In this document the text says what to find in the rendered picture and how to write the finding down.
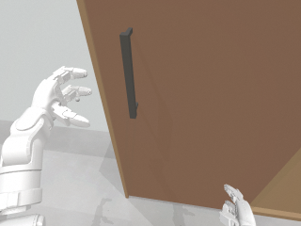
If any robot left forearm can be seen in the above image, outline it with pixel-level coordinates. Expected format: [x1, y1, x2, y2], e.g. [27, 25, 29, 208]
[0, 106, 54, 220]

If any robot right hand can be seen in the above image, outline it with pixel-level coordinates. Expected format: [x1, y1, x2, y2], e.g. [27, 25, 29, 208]
[219, 185, 257, 226]

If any left robot upper arm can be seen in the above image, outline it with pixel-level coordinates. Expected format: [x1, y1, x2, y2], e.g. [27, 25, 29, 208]
[0, 214, 46, 226]

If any wardrobe door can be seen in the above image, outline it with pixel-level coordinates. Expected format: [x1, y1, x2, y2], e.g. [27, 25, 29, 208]
[250, 148, 301, 214]
[85, 0, 301, 210]

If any handle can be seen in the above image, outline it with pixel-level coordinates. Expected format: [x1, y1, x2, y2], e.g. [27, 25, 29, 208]
[119, 27, 138, 119]

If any robot left hand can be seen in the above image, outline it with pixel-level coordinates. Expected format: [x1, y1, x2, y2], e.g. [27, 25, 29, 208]
[31, 66, 92, 128]

